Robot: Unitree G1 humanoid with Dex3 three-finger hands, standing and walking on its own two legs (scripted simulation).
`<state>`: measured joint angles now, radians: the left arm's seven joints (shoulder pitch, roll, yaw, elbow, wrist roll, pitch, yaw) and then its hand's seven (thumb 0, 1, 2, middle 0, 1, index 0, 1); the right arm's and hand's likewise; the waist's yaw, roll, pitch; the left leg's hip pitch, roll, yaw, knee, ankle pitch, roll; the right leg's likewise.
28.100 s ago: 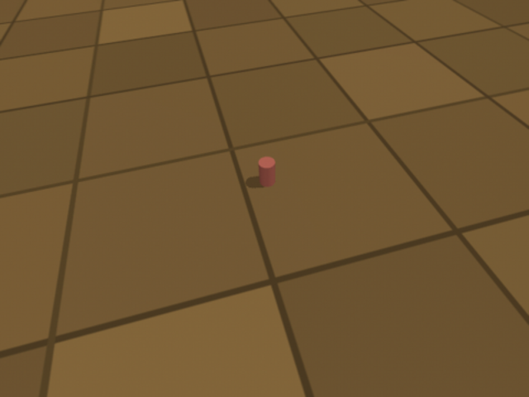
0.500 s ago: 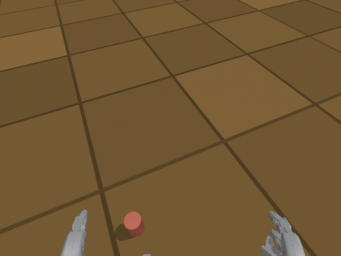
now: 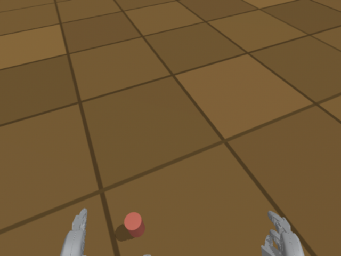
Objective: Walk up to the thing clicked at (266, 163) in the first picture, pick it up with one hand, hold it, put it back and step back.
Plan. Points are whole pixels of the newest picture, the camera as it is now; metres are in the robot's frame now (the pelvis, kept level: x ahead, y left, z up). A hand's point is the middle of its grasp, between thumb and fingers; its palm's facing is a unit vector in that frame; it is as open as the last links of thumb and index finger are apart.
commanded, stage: stand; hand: left
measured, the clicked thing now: (135, 225) +0.39 +0.23 -0.65
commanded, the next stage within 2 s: none
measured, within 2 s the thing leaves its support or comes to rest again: neither
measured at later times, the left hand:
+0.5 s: hand out of the picture +0.16 +0.20 -0.08, palm faces -0.01 -0.94 -0.34, open 10.3 cm
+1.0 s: hand out of the picture +0.04 +0.26 -0.11, palm faces -0.01 -0.94 -0.34, open 7.4 cm
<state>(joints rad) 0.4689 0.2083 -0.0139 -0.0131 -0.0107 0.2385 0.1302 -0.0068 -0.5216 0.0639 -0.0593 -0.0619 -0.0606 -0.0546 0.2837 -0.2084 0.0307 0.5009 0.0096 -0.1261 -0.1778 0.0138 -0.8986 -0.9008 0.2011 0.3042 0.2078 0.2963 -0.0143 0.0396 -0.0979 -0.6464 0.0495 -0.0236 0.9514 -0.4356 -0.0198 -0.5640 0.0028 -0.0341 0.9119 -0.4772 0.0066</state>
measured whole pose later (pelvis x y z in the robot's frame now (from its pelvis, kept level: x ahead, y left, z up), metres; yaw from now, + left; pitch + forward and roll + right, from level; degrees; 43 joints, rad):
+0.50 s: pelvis +0.00 +0.00 +0.01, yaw +0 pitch +3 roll +0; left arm 0.30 0.27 -0.02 0.34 0.07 0.08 0.06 0.00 0.40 0.77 -0.20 -0.29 -0.20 -0.28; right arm 0.19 -0.25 0.02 0.70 -0.08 -0.05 -0.08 0.01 -0.90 -0.90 0.20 0.30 0.21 0.30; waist 0.01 0.00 -0.02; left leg -0.53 0.02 -0.01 0.88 -0.40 -0.01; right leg -0.47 -0.02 -0.02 0.88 -0.47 0.00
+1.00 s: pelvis -0.01 +0.02 +0.05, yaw +0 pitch -4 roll +0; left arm 0.22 0.32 0.00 1.00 0.03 0.00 0.02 0.01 0.90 0.90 -0.21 -0.30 -0.21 -0.30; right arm 0.17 -0.30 -0.01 1.04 -0.03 0.00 0.00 0.01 -0.90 -0.90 0.20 0.30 0.21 0.30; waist 0.02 0.01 0.05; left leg -0.22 0.00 0.01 0.49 -0.21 0.01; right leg -0.16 -0.04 -0.01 0.48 -0.26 0.03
